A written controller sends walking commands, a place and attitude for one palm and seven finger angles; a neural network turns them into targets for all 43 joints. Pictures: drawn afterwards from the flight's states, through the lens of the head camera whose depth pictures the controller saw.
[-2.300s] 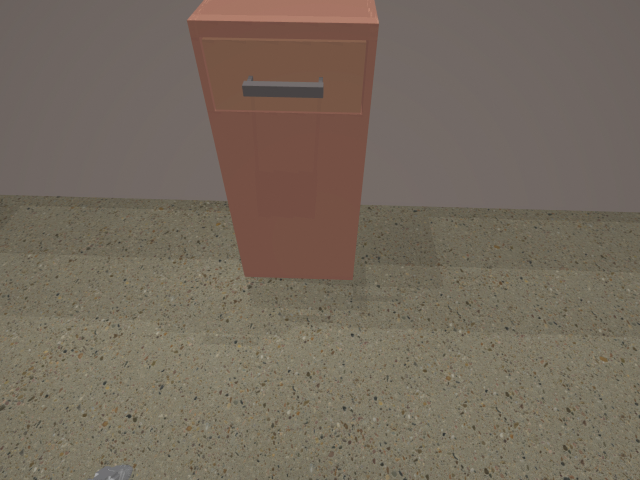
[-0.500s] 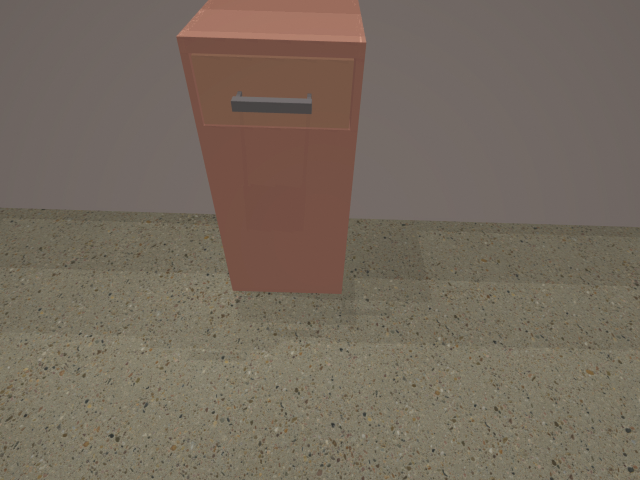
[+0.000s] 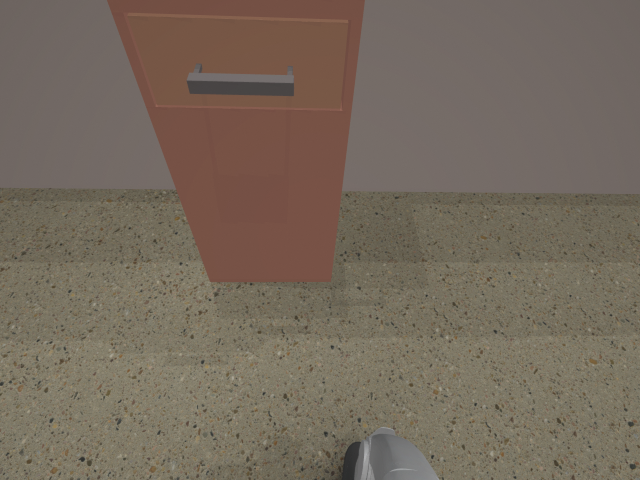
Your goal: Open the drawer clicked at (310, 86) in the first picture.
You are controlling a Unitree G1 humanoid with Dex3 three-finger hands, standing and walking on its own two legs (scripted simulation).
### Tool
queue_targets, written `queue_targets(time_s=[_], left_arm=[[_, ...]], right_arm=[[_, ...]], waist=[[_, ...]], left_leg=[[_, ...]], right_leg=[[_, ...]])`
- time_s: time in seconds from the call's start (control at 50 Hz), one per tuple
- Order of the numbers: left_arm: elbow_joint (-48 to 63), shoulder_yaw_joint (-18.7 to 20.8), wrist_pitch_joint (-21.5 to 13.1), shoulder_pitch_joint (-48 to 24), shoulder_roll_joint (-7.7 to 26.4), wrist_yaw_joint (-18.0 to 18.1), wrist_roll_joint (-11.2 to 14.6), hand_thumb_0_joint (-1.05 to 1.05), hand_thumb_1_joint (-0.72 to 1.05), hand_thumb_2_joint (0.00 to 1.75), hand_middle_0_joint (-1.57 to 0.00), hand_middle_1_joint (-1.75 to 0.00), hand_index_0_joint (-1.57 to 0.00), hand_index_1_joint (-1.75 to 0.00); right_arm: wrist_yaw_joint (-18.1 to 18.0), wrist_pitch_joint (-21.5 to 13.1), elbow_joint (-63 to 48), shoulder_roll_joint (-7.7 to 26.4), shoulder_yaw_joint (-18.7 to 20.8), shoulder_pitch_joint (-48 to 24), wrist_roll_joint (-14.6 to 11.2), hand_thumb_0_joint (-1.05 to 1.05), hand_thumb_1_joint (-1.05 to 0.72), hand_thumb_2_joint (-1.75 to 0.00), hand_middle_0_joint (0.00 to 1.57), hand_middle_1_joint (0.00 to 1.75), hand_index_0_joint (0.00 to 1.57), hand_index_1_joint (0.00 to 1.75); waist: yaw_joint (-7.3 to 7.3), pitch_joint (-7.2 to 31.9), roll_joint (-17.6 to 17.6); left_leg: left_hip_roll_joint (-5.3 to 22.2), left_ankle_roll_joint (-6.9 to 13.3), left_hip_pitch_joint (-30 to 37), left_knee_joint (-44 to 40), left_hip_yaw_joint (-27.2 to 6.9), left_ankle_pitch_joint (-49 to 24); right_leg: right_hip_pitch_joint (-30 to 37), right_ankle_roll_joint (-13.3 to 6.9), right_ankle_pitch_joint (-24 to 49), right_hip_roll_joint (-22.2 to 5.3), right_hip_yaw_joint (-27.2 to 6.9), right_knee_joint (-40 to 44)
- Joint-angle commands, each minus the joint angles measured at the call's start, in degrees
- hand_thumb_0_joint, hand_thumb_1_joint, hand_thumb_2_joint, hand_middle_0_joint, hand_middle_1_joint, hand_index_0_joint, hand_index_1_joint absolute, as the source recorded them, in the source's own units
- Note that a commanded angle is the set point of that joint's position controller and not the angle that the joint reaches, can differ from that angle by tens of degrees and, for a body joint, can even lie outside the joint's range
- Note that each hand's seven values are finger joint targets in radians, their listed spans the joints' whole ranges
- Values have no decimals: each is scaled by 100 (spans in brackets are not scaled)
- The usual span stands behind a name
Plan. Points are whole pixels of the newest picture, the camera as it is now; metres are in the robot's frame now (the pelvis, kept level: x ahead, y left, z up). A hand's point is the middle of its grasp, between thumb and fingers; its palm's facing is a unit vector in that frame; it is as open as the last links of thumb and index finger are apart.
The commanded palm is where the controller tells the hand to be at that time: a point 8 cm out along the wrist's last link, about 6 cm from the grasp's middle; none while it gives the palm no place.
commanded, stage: take the last steps up to it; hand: left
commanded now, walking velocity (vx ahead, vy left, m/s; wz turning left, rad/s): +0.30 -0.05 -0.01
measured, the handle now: (243, 77) +0.78 +0.17 +0.06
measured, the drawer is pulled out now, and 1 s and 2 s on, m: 0.00 0.00 0.00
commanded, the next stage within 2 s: come to a stop and stand still in 0.48 s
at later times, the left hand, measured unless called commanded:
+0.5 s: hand (206, 476) +0.15 +0.16 -0.18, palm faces +0.13 -0.99 -0.12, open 7.3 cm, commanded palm none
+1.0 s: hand (231, 347) +0.33 +0.15 -0.15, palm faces +0.01 -0.96 -0.28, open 7.4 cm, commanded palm none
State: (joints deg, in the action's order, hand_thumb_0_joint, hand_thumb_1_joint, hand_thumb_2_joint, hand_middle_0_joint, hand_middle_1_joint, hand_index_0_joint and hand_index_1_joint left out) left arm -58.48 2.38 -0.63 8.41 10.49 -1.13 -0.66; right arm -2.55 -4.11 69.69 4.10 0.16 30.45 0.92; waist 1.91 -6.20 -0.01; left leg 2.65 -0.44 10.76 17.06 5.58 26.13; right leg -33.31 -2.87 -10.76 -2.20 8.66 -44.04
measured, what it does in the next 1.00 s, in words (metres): walks ahead: right foot, then left foot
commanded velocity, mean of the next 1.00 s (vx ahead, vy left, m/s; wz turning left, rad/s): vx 0.03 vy -0.01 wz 0.01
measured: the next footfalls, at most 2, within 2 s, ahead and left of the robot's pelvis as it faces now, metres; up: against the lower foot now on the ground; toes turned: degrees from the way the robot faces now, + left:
right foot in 0.06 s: +0.21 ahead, -0.10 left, +0.00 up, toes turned -8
left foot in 0.50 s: +0.27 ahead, +0.12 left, +0.00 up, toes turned +10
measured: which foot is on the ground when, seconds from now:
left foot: down 0.00-0.06, up 0.08-0.48, down 0.50-0.96, up 0.98-1.00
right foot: up 0.00-0.04, down 0.06-0.52, up 0.54-0.92, down 0.94-1.00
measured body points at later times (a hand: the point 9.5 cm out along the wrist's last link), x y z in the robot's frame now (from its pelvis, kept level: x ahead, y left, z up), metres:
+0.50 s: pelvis +0.18 +0.00 +0.01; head +0.18 +0.03 +0.45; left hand +0.14 +0.22 -0.17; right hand +0.27 -0.23 -0.13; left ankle +0.23 +0.11 -0.73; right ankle +0.17 -0.10 -0.72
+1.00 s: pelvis +0.26 -0.04 +0.00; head +0.30 -0.07 +0.45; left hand +0.33 +0.20 -0.13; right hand +0.24 -0.26 -0.17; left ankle +0.23 +0.11 -0.71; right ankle +0.29 -0.14 -0.72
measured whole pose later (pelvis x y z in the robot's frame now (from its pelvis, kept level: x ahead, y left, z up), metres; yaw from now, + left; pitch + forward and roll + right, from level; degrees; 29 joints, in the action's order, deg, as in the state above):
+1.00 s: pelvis +0.26 -0.04 +0.00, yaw +0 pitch -1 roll +1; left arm -58.2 3.1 0.4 9.7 9.8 1.8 -1.2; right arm -2.0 1.8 62.8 8.0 4.1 15.0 0.6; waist 1.7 -5.7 2.1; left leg 5.0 -1.9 -15.1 41.1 5.4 26.7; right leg -18.2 -1.2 -15.3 -2.9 5.3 -34.9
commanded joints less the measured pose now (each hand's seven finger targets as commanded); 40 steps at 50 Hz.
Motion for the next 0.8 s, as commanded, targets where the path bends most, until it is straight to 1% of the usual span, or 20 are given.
queue_targets(time_s=[0.0, 0.02, 0.04, 0.06, 0.08, 0.1, 0.14, 0.2, 0.3, 0.38, 0.44, 0.46, 0.48, 0.5, 0.52, 0.54, 0.56, 0.6, 0.64, 0.78], left_arm=[[-252, 179, -124, 1817, 404, 47, -73, 0, 90, 90, -20, -30, -20, -30], [-396, 277, -198, 2373, 723, 89, -126, 0, 90, 90, -20, -30, -20, -30], [-395, 383, -252, 2570, 1216, 154, -134, 0, 90, 90, -20, -30, -20, -30], [-333, 418, -238, 2416, 1395, 170, -18, 0, 90, 90, -20, -30, -20, -30], [-143, 372, -173, 1778, 1129, 207, 48, 0, 90, 90, -20, -30, -20, -30], [-49, 292, -205, 1298, 962, 203, 5, 0, 90, 90, -20, -30, -20, -30], [67, 133, -266, 761, 485, 241, -28, 0, 90, 90, -20, -30, -20, -30], [24, 104, -338, 757, 430, 261, -74, 0, 90, 90, -20, -30, -20, -30], [-71, 107, -345, 951, 469, 219, -91, 0, 90, 90, -20, -30, -20, -30], [-178, 143, -310, 1303, 566, 192, -111, 0, 90, 90, -20, -30, -20, -30], [-222, 147, -255, 1371, 547, 168, -62, 0, 90, 90, -20, -30, -20, -30], [-224, 122, -232, 1416, 409, 162, -38, 0, 90, 90, -20, -30, -20, -30], [-167, 78, -211, 1521, 176, 131, -26, 0, 90, 90, -20, -30, -20, -30], [-34, 45, -231, 1420, 5, 111, -11, 0, 90, 90, -20, -30, -20, -30], [55, 76, -226, 1157, 188, 128, -81, 0, 90, 90, -20, -30, -20, -30], [-4, 95, -188, 1063, 199, 136, -119, 0, 90, 90, -20, -30, -20, -30], [-40, 114, -190, 1052, 151, 119, -106, 0, 90, 90, -20, -30, -20, -30], [-231, 57, -142, 1273, -69, 130, -60, 0, 90, 90, -20, -30, -20, -30], [-340, 22, -2, 1543, -194, 186, -23, 0, 90, 90, -20, -30, -20, -30], [51, 143, 272, 896, 182, 236, -71, 0, 90, 90, -20, -30, -20, -30]], right_arm=[[-58, -46, -334, 1425, 333, -292, -52, 0, -90, -90, 20, 30, 20, 30], [3, -33, -339, 1225, 326, -200, -90, 0, -90, -90, 20, 30, 20, 30], [67, -29, -411, 744, 250, 265, -150, 0, -90, -90, 20, 30, 20, 30], [56, 15, -525, 716, 261, 166, -148, 0, -90, -90, 20, 30, 20, 30], [85, 72, -681, 688, 309, -292, -123, 0, -90, -90, 20, 30, 20, 30], [137, 83, -705, 592, 296, -381, -55, 0, -90, -90, 20, 30, 20, 30], [152, 220, -695, 580, 281, -420, 50, 0, -90, -90, 20, 30, 20, 30], [179, 347, -676, 467, 281, -215, 76, 0, -90, -90, 20, 30, 20, 30], [277, 362, -1077, 475, 280, -986, 46, 0, -90, -90, 20, 30, 20, 30], [310, 243, -1248, 562, 287, -1489, 38, 0, -90, -90, 20, 30, 20, 30], [276, 146, -1133, 612, 266, -1291, 40, 0, -90, -90, 20, 30, 20, 30], [244, 101, -1021, 730, 276, -987, 38, 0, -90, -90, 20, 30, 20, 30], [207, 57, -917, 1142, 358, -515, 70, 0, -90, -90, 20, 30, 20, 30], [165, 78, -859, 1590, 449, -54, 105, 0, -90, -90, 20, 30, 20, 30], [126, 148, -839, 1562, 437, -142, 97, 0, -90, -90, 20, 30, 20, 30], [83, 122, -863, 1353, 374, -318, 87, 0, -90, -90, 20, 30, 20, 30], [58, 97, -936, 1130, 324, -572, 70, 0, -90, -90, 20, 30, 20, 30], [-9, 23, -1014, 932, 208, -1034, 60, 0, -90, -90, 20, 30, 20, 30], [-79, 41, -1012, 1043, 196, -1239, 31, 0, -90, -90, 20, 30, 20, 30], [-110, 335, -870, 1284, 403, -1152, 29, 0, -90, -90, 20, 30, 20, 30]], waist=[[-981, 683, 734], [-1207, 936, 166], [-1074, 1518, -1224], [-922, 1648, -1211], [-736, 482, -294], [-537, 273, -635], [-156, 36, -296], [129, 267, -3], [26, 67, -397], [-201, 102, -394], [-111, 215, -214], [-5, 315, 151], [143, 437, 1262], [261, 505, 2119], [267, 363, 1382], [206, 180, 1380], [95, 100, 841], [-200, 307, 209], [-315, 672, 356], [-89, 408, 1024]], left_leg=[[1001, 501, -1417, 1877, 45, -6002], [682, 344, -2271, 3318, 76, -4494], [-172, 194, -3523, 5451, 40, -224], [-233, 367, -3781, 6642, -570, 628], [101, 473, -4073, 6733, -681, 178], [326, 426, -4045, 6602, -698, -334], [554, 335, -3699, 6224, -704, -644], [595, 169, -3490, 5387, -547, -770], [623, -4, -3479, 3642, -243, -1108], [446, 49, -3263, 2596, -73, -888], [205, 28, -2400, 1546, 196, -1176], [246, 40, -1816, 1118, 67, -1216], [1026, 350, -1221, 450, -1153, -993], [2190, 981, -813, -320, -2639, -1318], [2359, 1298, -1121, -467, -2718, -1172], [2135, 1232, -1404, -523, -2403, -1529], [2003, 1209, -1597, -451, -2047, -2059], [1715, 972, -1708, -117, -1054, -4669], [1473, 824, -1612, 170, -439, -6048], [1581, 881, -1578, 367, -398, -5862]], right_leg=[[2924, -255, 644, 408, 99, 884], [3973, -461, 750, -86, -490, 1260], [4666, -1120, 698, -1715, -2912, 1776], [4124, -1416, -274, -2321, -4058, 2719], [3107, -1338, -1372, -2224, -3621, 3248], [2255, -1072, -1803, -1985, -3251, 3358], [1148, -865, -1587, -1698, -2392, 3397], [824, -752, -830, -1388, -1507, 3423], [861, -789, -850, -1168, -1172, 3586], [1413, -828, -998, -1284, -1344, 3350], [1475, -603, -837, -1013, -1023, 2753], [1265, -451, -853, -773, -842, 2221], [680, -163, -1060, -269, -438, 1004], [-134, 126, -2028, 232, 117, -471], [-271, 79, -2302, 71, -343, -1327], [-363, 81, -1942, -112, -563, -1791], [-342, 108, -1633, -226, -657, -1962], [232, 297, -1094, -376, -820, -1486], [856, 421, -793, -250, -744, -813], [938, 406, -946, -90, -477, -133]])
